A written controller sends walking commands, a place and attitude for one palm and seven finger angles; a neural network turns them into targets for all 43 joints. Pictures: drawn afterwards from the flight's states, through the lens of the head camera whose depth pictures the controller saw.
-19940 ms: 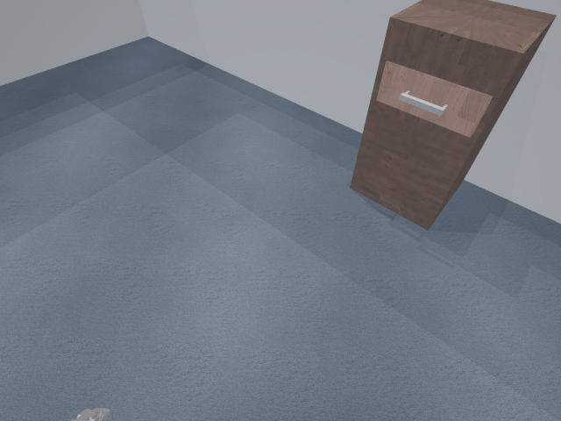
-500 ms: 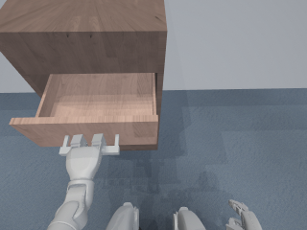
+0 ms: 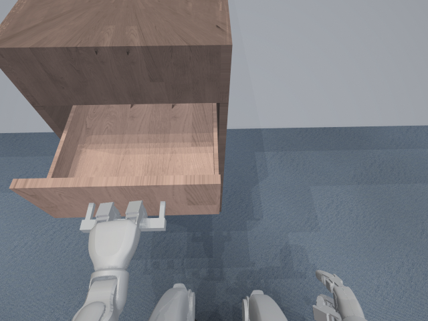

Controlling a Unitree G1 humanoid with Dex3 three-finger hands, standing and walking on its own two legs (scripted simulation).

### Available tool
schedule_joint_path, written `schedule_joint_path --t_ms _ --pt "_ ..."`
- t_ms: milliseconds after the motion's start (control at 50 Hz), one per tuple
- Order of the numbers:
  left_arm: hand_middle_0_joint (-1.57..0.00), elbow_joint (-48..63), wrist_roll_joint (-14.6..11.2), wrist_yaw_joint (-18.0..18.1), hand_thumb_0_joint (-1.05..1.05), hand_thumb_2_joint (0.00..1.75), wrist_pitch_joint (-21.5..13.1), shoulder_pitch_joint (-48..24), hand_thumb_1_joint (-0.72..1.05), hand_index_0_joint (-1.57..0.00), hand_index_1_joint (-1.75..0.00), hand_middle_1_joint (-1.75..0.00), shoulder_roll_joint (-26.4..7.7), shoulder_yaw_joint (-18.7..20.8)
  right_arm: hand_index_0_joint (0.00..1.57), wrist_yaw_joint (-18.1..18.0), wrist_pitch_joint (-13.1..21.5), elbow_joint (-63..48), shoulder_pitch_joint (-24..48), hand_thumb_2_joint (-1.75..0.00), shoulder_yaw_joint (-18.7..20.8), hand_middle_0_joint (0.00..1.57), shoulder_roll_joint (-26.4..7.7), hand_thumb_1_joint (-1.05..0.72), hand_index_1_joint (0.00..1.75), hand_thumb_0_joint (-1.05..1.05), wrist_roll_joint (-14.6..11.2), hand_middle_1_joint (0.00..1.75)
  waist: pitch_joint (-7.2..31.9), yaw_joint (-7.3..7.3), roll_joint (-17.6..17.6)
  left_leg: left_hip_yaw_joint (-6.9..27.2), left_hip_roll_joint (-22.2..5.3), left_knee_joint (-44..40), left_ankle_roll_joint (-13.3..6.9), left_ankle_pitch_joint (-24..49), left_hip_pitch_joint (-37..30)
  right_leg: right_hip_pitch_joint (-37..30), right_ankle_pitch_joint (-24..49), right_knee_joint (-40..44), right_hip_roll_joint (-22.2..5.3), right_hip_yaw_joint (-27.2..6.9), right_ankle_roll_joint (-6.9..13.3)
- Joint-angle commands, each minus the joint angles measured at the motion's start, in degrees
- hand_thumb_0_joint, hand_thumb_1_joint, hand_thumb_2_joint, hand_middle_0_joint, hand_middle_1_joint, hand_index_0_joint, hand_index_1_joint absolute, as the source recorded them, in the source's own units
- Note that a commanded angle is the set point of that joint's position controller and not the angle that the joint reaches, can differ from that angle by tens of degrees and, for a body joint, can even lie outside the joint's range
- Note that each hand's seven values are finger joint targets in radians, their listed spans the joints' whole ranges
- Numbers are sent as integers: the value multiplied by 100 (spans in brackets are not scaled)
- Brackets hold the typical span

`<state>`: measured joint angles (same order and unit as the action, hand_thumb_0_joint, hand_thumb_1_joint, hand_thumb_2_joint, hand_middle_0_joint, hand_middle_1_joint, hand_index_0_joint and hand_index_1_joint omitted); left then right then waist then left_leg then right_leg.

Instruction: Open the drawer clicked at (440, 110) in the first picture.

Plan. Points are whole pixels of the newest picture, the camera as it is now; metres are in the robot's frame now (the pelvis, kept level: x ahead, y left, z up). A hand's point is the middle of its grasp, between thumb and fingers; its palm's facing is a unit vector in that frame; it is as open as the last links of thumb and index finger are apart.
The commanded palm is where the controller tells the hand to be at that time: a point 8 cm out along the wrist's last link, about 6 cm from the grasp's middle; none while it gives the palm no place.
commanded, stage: pull the drawer open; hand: left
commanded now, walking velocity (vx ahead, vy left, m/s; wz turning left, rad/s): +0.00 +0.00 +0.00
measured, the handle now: (125, 216) +0.32 +0.20 -0.05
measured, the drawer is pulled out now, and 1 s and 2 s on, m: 0.20 0.24 0.28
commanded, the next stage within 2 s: none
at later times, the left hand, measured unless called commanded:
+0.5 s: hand (124, 258) +0.24 +0.19 -0.07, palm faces -0.05 -0.09 -0.99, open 5.5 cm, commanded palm +0.21 +0.18 -0.03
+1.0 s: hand (123, 268) +0.23 +0.19 -0.07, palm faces -0.06 -0.10 -0.99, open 5.6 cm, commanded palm +0.18 +0.19 -0.03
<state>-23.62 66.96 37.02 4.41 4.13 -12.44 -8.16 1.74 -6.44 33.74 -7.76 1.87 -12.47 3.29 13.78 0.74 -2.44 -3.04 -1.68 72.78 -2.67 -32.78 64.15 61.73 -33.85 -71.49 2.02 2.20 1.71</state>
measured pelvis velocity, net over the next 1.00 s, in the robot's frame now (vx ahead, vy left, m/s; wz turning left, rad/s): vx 0.00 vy -0.01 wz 0.00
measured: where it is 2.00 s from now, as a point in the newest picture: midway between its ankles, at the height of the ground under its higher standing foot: outside the picture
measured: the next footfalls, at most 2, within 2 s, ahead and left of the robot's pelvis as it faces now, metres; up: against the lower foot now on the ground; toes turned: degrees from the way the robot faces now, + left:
none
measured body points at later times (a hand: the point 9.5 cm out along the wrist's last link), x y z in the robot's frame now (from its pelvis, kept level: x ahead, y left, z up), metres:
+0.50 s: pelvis +0.00 -0.01 +0.00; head +0.09 -0.01 +0.44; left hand +0.24 +0.19 -0.02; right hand +0.18 -0.24 -0.12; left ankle +0.01 +0.09 -0.62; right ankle +0.00 -0.11 -0.62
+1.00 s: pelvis +0.00 -0.01 -0.01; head +0.10 -0.02 +0.43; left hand +0.22 +0.19 -0.02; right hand +0.20 -0.24 -0.12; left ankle +0.01 +0.09 -0.62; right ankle +0.00 -0.11 -0.62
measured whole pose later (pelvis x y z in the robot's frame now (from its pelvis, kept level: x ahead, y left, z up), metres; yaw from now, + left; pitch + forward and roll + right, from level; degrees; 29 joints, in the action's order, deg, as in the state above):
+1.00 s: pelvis +0.00 -0.01 -0.01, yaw +0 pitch +24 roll -1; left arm -14.2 66.8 36.9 0.2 15.7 -13.3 -6.4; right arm 1.7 -4.9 31.1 -6.8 0.7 -12.6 3.9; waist 14.2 -0.3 -2.2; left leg -2.9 -1.9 74.9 -1.6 -33.9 65.4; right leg 63.5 -35.5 -74.6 2.3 2.3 2.8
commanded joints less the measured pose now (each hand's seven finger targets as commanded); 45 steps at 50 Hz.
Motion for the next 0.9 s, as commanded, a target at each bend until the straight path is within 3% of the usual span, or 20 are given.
schedule_joint_path --t_ms 0,160,320,340,420,460,500,620,640,700,740,880 --pt "-40 936 -37 261 0 90 -16 352 90 -40 -135 -135 -492 236 20 -49 223 -724 149 -90 264 20 -704 -90 30 0 25 30 1823 -185 162 394 173 -766 108 2514 -2001 -778 2546 860 103 -35 177" --pt "-40 1039 -63 229 0 90 -33 727 90 -40 -135 -135 -440 169 20 -49 244 -831 197 -90 220 20 -681 -90 30 0 13 30 1761 -231 140 415 179 -794 118 2411 -1935 -760 2385 832 97 -11 193" --pt "-40 1296 -54 177 0 90 -57 864 90 -40 -135 -135 -303 -54 20 -37 253 -909 269 -90 198 20 -679 -90 30 0 23 30 1686 -168 159 419 184 -765 89 2233 -1910 -635 2232 861 91 -18 187" --pt "-40 1230 -73 175 0 90 -67 899 90 -40 -135 -135 -439 113 20 -51 258 -900 246 -90 185 20 -667 -90 30 0 23 30 1614 -179 259 419 193 -758 92 2215 -1807 -676 2268 854 97 -29 192" --pt "-40 1330 -30 190 0 90 -123 950 90 -40 -135 -135 -434 94 20 -61 282 -910 283 -90 182 20 -673 -90 30 0 40 30 1664 -188 189 371 218 -692 86 2129 -1779 -688 2328 841 84 -86 184" --pt "-40 1312 -65 200 0 90 -136 1316 90 -40 -135 -135 -463 187 20 -58 305 -957 258 -90 169 20 -654 -90 30 0 28 30 1738 -277 171 382 211 -703 101 2285 -1812 -769 2410 781 88 -54 200" --pt "-40 1343 -80 183 0 90 -135 1244 90 -40 -135 -135 -482 190 20 -57 294 -942 255 -90 176 20 -656 -90 30 0 35 30 1618 -225 286 360 219 -682 91 2166 -1717 -794 2431 838 84 -87 188" --pt "-40 1453 -81 180 0 90 -198 1495 90 -40 -135 -135 -515 240 20 -58 321 -987 312 -90 147 20 -651 -90 30 0 52 30 1651 -254 267 330 241 -625 86 2152 -1641 -824 2545 800 76 -133 185" --pt "-40 1484 -106 184 0 90 -225 1621 90 -40 -135 -135 -654 409 20 -61 332 -1024 317 -90 135 20 -639 -90 30 0 51 30 1674 -315 218 329 243 -619 97 2207 -1604 -864 2593 766 79 -148 201" --pt "-40 1437 -114 173 0 90 -232 1656 90 -40 -135 -135 -567 341 20 -60 346 -1000 288 -90 138 20 -639 -90 30 0 56 30 1607 -267 340 308 248 -589 84 2111 -1513 -922 2660 793 65 -166 180" --pt "-40 1532 -100 194 0 90 -290 1758 90 -40 -135 -135 -746 533 20 -68 356 -1024 317 -90 121 20 -631 -90 30 0 65 30 1700 -333 265 304 260 -560 98 2201 -1502 -937 2767 731 75 -208 197" --pt "-40 1574 -104 188 0 90 -363 2024 90 -40 -135 -135 -714 545 20 -46 369 -1047 353 -90 120 20 -635 -90 30 0 81 30 1637 -339 260 269 268 -518 99 2134 -1451 -901 2802 721 66 -253 187"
